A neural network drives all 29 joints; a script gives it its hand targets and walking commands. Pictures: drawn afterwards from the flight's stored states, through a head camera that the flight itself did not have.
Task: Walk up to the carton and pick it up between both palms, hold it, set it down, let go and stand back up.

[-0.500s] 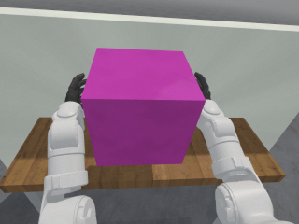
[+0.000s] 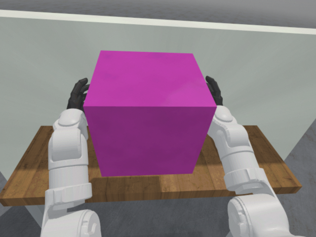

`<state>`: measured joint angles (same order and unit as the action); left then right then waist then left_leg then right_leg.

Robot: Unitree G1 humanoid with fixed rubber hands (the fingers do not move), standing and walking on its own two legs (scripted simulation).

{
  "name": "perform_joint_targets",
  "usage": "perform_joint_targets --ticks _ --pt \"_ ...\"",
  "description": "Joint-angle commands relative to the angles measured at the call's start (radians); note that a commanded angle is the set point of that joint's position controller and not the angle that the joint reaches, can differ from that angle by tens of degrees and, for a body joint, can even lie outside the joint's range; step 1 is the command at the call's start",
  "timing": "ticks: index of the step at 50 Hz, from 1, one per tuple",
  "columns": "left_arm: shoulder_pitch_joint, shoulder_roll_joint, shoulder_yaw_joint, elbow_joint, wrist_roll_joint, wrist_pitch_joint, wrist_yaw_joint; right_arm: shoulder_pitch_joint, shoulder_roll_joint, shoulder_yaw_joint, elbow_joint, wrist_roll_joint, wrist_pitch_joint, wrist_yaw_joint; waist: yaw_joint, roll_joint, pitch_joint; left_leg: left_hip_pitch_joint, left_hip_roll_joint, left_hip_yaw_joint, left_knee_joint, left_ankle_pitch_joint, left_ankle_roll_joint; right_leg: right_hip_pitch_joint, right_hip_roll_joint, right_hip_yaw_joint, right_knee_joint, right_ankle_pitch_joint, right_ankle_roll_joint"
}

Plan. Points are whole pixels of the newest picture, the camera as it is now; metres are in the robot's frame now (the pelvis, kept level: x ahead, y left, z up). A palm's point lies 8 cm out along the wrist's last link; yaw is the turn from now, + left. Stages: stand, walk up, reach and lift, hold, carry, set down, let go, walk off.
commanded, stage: hold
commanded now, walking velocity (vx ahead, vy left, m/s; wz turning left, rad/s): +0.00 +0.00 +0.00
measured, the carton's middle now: (148, 114) +0.38 +0.00 +0.18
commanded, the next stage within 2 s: none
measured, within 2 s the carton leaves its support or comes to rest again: neither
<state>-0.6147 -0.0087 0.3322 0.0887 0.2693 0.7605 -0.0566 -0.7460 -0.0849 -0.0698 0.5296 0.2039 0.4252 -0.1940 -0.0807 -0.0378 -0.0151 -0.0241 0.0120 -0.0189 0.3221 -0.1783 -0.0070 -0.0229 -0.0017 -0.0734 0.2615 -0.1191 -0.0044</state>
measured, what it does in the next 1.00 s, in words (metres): stands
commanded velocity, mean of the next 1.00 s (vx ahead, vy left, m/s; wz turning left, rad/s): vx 0.00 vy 0.00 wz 0.00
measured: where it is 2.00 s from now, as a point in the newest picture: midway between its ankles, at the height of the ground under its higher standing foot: outside the picture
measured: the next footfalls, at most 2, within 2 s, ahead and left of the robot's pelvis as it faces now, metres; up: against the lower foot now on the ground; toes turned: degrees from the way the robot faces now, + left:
none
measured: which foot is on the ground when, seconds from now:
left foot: down 0.00-1.00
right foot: down 0.00-1.00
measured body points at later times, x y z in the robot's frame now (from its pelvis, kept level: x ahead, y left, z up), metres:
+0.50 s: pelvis +0.00 +0.00 +0.00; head -0.05 +0.02 +0.45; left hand +0.37 +0.16 +0.21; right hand +0.38 -0.16 +0.21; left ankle +0.01 +0.12 -0.75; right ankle +0.02 -0.11 -0.75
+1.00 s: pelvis +0.00 +0.00 +0.00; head -0.05 +0.02 +0.45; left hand +0.37 +0.17 +0.20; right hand +0.38 -0.16 +0.21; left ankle +0.01 +0.12 -0.75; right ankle +0.03 -0.11 -0.75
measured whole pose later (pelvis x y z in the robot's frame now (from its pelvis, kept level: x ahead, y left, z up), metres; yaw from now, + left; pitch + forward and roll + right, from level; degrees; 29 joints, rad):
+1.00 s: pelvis +0.00 +0.00 +0.00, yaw +0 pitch -7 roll -1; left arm -0.59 -0.01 0.33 0.08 0.26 0.75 -0.06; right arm -0.74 -0.08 -0.07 0.52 0.20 0.42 -0.19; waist -0.09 -0.04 -0.01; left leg -0.03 0.01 -0.02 0.33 -0.18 -0.01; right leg -0.02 0.00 -0.08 0.26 -0.12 -0.01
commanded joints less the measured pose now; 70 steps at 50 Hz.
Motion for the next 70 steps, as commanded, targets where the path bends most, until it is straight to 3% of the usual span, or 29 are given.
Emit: perform_joint_targets --ticks 1,2,4,5,8,10,11,15,17,22,23,26,29,32,35,36,39,40,42,45,46,48,51,55,60,62,64,65,70 --pt "-0.693 -0.502 -0.492 -0.098 -0.14 -0.074 -0.129 -0.685 0.604 0.373 -0.255 0.108 -0.054 0.12 -0.002 0.06 -0.335 -0.012 -0.06 0.031 -0.046 0.209 -0.021 0.182 0.056 0.015 0.011 0.129 0.045" --pt "-0.691 -0.499 -0.491 -0.084 -0.126 -0.067 -0.13 -0.69 0.592 0.353 -0.248 0.099 -0.056 0.121 -0.011 0.065 -0.327 -0.006 -0.056 0.029 -0.048 0.21 -0.031 0.169 0.063 0.002 0.005 0.107 0.042" --pt "-0.667 -0.526 -0.543 -0.161 -0.173 -0.074 -0.124 -0.727 0.612 0.403 -0.402 0.127 -0.083 0.111 -0.014 0.055 -0.481 0.056 -0.066 0.032 0.013 0.352 -0.039 0.217 0.071 -0.002 0.031 0.261 0.049" --pt "-0.664 -0.519 -0.559 -0.191 -0.181 -0.076 -0.116 -0.718 0.593 0.416 -0.413 0.135 -0.078 0.105 -0.022 0.068 -0.491 0.069 -0.063 0.031 0.023 0.395 -0.048 0.233 0.075 0.002 0.033 0.298 0.042" --pt "-0.728 -0.519 -0.549 -0.134 -0.171 -0.079 -0.108 -0.733 0.582 0.366 -0.318 0.097 -0.064 0.115 -0.018 0.072 -0.338 0.014 -0.056 0.028 -0.021 0.236 -0.045 0.122 0.067 -0.001 0.002 0.093 0.03" --pt "-0.67 -0.509 -0.519 -0.128 -0.154 -0.071 -0.107 -0.698 0.589 0.382 -0.304 0.102 -0.064 0.125 0.006 0.043 -0.343 0.006 -0.052 0.031 -0.035 0.247 -0.031 0.152 0.07 -0.004 0.003 0.111 0.032" --pt "-0.683 -0.511 -0.539 -0.138 -0.161 -0.067 -0.108 -0.687 0.574 0.372 -0.29 0.105 -0.065 0.126 -0.011 0.077 -0.365 0.02 -0.052 0.024 -0.028 0.261 -0.037 0.162 0.068 0.001 0.008 0.127 0.033" --pt "-0.705 -0.515 -0.551 -0.171 -0.178 -0.074 -0.108 -0.692 0.601 0.381 -0.306 0.113 -0.069 0.124 -0.02 0.064 -0.396 0.042 -0.059 0.034 -0.012 0.268 -0.037 0.161 0.064 0.002 0.01 0.144 0.037" --pt "-0.724 -0.512 -0.557 -0.183 -0.184 -0.084 -0.103 -0.715 0.614 0.396 -0.342 0.12 -0.073 0.122 -0.005 0.076 -0.433 0.026 -0.062 0.031 -0.017 0.257 -0.029 0.173 0.063 0.007 0.022 0.154 0.041" --pt "-0.697 -0.487 -0.496 -0.06 -0.137 -0.07 -0.115 -0.729 0.61 0.361 -0.262 0.083 -0.068 0.12 0.009 0.048 -0.313 -0.041 -0.062 0.036 -0.051 0.145 -0.008 0.16 0.048 0.012 0.003 0.082 0.048" --pt "-0.681 -0.505 -0.496 -0.1 -0.144 -0.072 -0.118 -0.709 0.625 0.374 -0.278 0.098 -0.072 0.121 0.014 0.05 -0.341 -0.031 -0.058 0.043 -0.046 0.189 -0.01 0.177 0.051 0.009 0.011 0.124 0.044" --pt "-0.689 -0.499 -0.529 -0.133 -0.162 -0.074 -0.123 -0.686 0.596 0.378 -0.293 0.106 -0.066 0.108 -0.033 0.066 -0.382 0.039 -0.06 0.034 -0.019 0.261 -0.028 0.185 0.059 0.005 0.011 0.186 0.047" --pt "-0.684 -0.507 -0.515 -0.126 -0.152 -0.08 -0.126 -0.712 0.608 0.386 -0.327 0.107 -0.076 0.118 -0.004 0.053 -0.394 0.014 -0.065 0.036 -0.026 0.246 -0.018 0.188 0.058 0.004 0.011 0.16 0.047" --pt "-0.716 -0.505 -0.563 -0.212 -0.192 -0.096 -0.103 -0.71 0.617 0.419 -0.372 0.136 -0.084 0.113 -0.019 0.064 -0.472 0.065 -0.065 0.023 0.009 0.35 -0.038 0.191 0.063 0.005 0.034 0.275 0.047" --pt "-0.68 -0.471 -0.485 -0.086 -0.133 -0.074 -0.119 -0.69 0.592 0.381 -0.255 0.094 -0.059 0.113 0.009 0.036 -0.278 -0.014 -0.063 0.042 -0.042 0.185 -0.013 0.16 0.055 0.009 -0.002 0.112 0.049" --pt "-0.698 -0.478 -0.471 -0.067 -0.135 -0.075 -0.127 -0.732 0.617 0.372 -0.275 0.091 -0.067 0.117 0.016 0.012 -0.294 -0.035 -0.064 0.042 -0.056 0.135 -0.002 0.15 0.05 0.009 -0.009 0.063 0.052" --pt "-0.674 -0.499 -0.528 -0.135 -0.16 -0.077 -0.12 -0.741 0.602 0.411 -0.374 0.13 -0.086 0.108 0.006 0.059 -0.441 0.038 -0.065 0.032 -0.005 0.3 -0.018 0.207 0.065 0.009 0.022 0.229 0.047" --pt "-0.686 -0.476 -0.505 -0.131 -0.15 -0.075 -0.121 -0.701 0.59 0.4 -0.299 0.127 -0.068 0.104 -0.004 0.046 -0.37 0.041 -0.064 0.032 -0.01 0.282 -0.022 0.181 0.061 0.007 0.015 0.214 0.049" --pt "-0.708 -0.482 -0.507 -0.144 -0.15 -0.078 -0.122 -0.689 0.62 0.39 -0.28 0.116 -0.067 0.11 0.001 0.053 -0.36 0.019 -0.062 0.031 -0.026 0.235 -0.019 0.167 0.054 0.011 0.005 0.15 0.045" --pt "-0.669 -0.502 -0.538 -0.16 -0.18 -0.074 -0.123 -0.697 0.6 0.412 -0.374 0.132 -0.076 0.1 -0.014 0.052 -0.417 0.039 -0.07 0.031 -0.001 0.32 -0.024 0.212 0.06 0.012 0.019 0.261 0.052" --pt "-0.681 -0.487 -0.529 -0.146 -0.166 -0.075 -0.125 -0.69 0.58 0.396 -0.336 0.122 -0.07 0.1 -0.026 0.055 -0.383 0.04 -0.063 0.024 -0.011 0.288 -0.028 0.186 0.062 0.002 0.009 0.201 0.047" --pt "-0.699 -0.48 -0.499 -0.091 -0.155 -0.073 -0.133 -0.717 0.583 0.357 -0.297 0.086 -0.066 0.109 -0.012 0.053 -0.315 0.001 -0.061 0.034 -0.037 0.163 -0.019 0.13 0.059 -0.004 -0.01 0.059 0.046" --pt "-0.728 -0.515 -0.557 -0.171 -0.173 -0.091 -0.112 -0.692 0.612 0.369 -0.313 0.089 -0.08 0.124 -0.019 0.073 -0.393 0.021 -0.053 0.023 -0.031 0.251 -0.034 0.15 0.067 -0.008 0.008 0.121 0.032" --pt "-0.7 -0.504 -0.505 -0.081 -0.15 -0.079 -0.116 -0.715 0.585 0.349 -0.277 0.08 -0.079 0.13 -0.007 0.074 -0.337 0.01 -0.054 0.031 -0.039 0.187 -0.021 0.147 0.055 0.001 -0.007 0.06 0.034" --pt "-0.716 -0.512 -0.551 -0.163 -0.186 -0.088 -0.109 -0.733 0.606 0.391 -0.348 0.097 -0.094 0.121 -0.01 0.056 -0.44 0.054 -0.06 0.031 -0.004 0.301 -0.029 0.17 0.069 -0.004 0.012 0.166 0.037" --pt "-0.661 -0.489 -0.516 -0.135 -0.165 -0.081 -0.11 -0.7 0.601 0.412 -0.345 0.112 -0.082 0.114 0.004 0.024 -0.41 0.048 -0.062 0.028 -0.005 0.322 -0.02 0.198 0.064 0.003 0.015 0.227 0.049" --pt "-0.675 -0.484 -0.536 -0.198 -0.17 -0.081 -0.112 -0.682 0.607 0.431 -0.36 0.138 -0.078 0.11 0.002 0.048 -0.437 0.04 -0.064 0.031 0.001 0.332 -0.03 0.223 0.065 0.007 0.026 0.256 0.053" --pt "-0.644 -0.477 -0.513 -0.147 -0.153 -0.068 -0.117 -0.688 0.581 0.422 -0.362 0.128 -0.076 0.106 0.005 0.051 -0.397 0.033 -0.064 0.031 -0.004 0.315 -0.028 0.212 0.058 0.012 0.022 0.239 0.049" --pt "-0.666 -0.479 -0.528 -0.172 -0.152 -0.063 -0.131 -0.649 0.585 0.391 -0.325 0.107 -0.065 0.105 -0.016 0.059 -0.359 0.032 -0.066 0.033 -0.017 0.259 -0.026 0.186 0.058 0.009 0.004 0.175 0.05"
